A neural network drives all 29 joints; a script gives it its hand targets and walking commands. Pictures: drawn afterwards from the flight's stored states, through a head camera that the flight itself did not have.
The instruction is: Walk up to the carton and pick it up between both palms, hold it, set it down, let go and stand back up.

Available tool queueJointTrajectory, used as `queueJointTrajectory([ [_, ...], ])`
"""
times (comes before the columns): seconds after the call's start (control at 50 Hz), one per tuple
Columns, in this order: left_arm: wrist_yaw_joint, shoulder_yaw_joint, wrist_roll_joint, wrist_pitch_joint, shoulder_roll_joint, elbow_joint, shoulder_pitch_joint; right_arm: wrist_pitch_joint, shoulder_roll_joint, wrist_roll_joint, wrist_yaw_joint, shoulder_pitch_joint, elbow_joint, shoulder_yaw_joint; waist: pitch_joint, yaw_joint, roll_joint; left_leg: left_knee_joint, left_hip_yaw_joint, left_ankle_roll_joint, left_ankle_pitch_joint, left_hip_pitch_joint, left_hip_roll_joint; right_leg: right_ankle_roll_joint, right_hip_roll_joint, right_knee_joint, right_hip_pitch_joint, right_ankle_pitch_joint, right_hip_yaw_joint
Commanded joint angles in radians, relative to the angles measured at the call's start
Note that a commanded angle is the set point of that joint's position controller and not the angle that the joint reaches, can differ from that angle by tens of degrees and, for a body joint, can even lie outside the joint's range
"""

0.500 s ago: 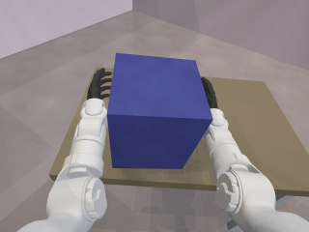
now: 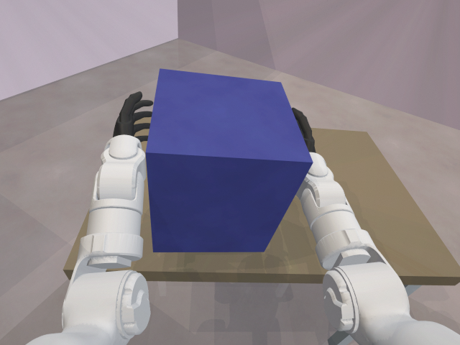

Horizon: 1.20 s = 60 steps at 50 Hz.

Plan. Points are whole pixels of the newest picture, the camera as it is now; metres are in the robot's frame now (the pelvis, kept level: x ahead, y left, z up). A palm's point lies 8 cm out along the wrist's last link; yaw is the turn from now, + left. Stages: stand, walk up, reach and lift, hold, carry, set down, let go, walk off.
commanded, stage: reach and lift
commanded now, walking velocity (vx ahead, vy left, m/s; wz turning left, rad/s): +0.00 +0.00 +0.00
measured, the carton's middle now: (216, 168) +0.38 +0.01 +0.14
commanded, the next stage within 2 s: hold in 1.54 s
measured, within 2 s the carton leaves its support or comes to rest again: neither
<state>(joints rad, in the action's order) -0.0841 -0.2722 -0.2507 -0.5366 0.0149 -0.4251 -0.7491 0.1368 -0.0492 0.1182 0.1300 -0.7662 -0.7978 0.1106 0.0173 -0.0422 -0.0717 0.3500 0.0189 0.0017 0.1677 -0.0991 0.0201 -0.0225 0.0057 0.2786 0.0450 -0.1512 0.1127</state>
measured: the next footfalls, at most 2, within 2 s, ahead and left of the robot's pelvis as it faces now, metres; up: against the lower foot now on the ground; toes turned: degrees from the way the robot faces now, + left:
none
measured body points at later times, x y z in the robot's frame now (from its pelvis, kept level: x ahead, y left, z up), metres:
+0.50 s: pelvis -0.01 +0.01 +0.00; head -0.06 +0.04 +0.45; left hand +0.40 +0.15 +0.21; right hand +0.38 -0.15 +0.20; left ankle +0.02 +0.11 -0.75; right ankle +0.01 -0.10 -0.75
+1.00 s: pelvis +0.00 +0.01 +0.00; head -0.06 +0.04 +0.44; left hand +0.40 +0.15 +0.23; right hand +0.39 -0.15 +0.22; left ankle +0.02 +0.12 -0.75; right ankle +0.01 -0.10 -0.75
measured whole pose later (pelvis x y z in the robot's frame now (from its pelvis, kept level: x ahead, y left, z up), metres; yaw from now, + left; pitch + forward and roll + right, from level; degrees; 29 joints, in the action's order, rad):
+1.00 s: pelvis +0.00 +0.01 +0.00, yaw -1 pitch -6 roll -1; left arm -0.07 -0.26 -0.23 -0.74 0.04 -0.33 -0.79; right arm 0.38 -0.13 0.30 0.20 -0.84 -0.69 0.01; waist 0.05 -0.10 -0.04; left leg 0.38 0.02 0.02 0.19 -0.09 0.02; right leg -0.01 0.01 0.27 0.02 -0.15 0.07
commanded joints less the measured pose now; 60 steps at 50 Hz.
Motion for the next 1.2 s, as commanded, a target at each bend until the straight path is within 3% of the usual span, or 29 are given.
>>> queueJointTrajectory([
  [0.0, 0.160, 0.365, 0.092, 0.004, -0.624, 0.042, -0.630, -0.025, 0.490, 0.012, -0.093, -0.878, 0.251, -0.201, 0.370, -0.022, 0.105, -0.045, -0.003, -0.020, -0.158, 0.154, -0.034, 0.053, 0.028, -0.038, -0.035, 0.095, -0.022],
  [0.08, 0.162, 0.366, 0.105, -0.013, -0.633, 0.041, -0.664, -0.004, 0.512, 0.028, -0.094, -0.922, 0.262, -0.200, 0.394, -0.025, 0.107, -0.045, -0.003, -0.019, -0.152, 0.159, -0.034, 0.054, 0.033, -0.037, -0.034, 0.089, -0.021],
  [0.18, 0.149, 0.422, 0.157, 0.000, -0.657, 0.109, -0.726, 0.015, 0.578, 0.088, -0.077, -0.974, 0.353, -0.288, 0.514, -0.033, 0.103, 0.002, -0.012, -0.021, -0.262, 0.196, -0.047, 0.065, 0.039, -0.014, -0.079, 0.229, -0.033],
  [0.3, 0.165, 0.377, 0.127, -0.041, -0.628, 0.086, -0.666, 0.071, 0.593, 0.134, -0.050, -0.937, 0.334, -0.331, 0.394, -0.020, 0.070, -0.027, -0.011, 0.001, -0.197, 0.132, -0.053, 0.074, 0.036, -0.022, -0.107, 0.203, -0.054],
  [0.44, 0.162, 0.439, 0.169, -0.053, -0.654, 0.170, -0.748, 0.106, 0.631, 0.180, -0.035, -0.974, 0.413, -0.367, 0.460, -0.050, 0.096, -0.007, -0.019, -0.011, -0.215, 0.149, -0.058, 0.072, 0.044, -0.016, -0.088, 0.213, -0.057],
  [0.56, 0.155, 0.443, 0.172, -0.076, -0.662, 0.162, -0.758, 0.139, 0.614, 0.189, -0.039, -0.973, 0.397, -0.345, 0.430, -0.056, 0.111, -0.022, -0.028, -0.015, -0.165, 0.140, -0.046, 0.060, 0.050, -0.026, -0.038, 0.123, -0.055],
  [0.88, 0.151, 0.456, 0.176, -0.124, -0.662, 0.234, -0.749, 0.192, 0.584, 0.273, -0.026, -0.977, 0.459, -0.398, 0.467, -0.060, 0.116, 0.019, -0.040, -0.040, -0.315, 0.196, -0.046, 0.062, 0.070, -0.017, -0.073, 0.235, -0.060],
  [1.18, 0.176, 0.419, 0.157, -0.160, -0.621, 0.228, -0.761, 0.243, 0.588, 0.297, -0.005, -0.979, 0.458, -0.401, 0.416, -0.061, 0.099, 0.002, -0.035, -0.027, -0.252, 0.155, -0.055, 0.074, 0.062, -0.023, -0.090, 0.234, -0.073],
])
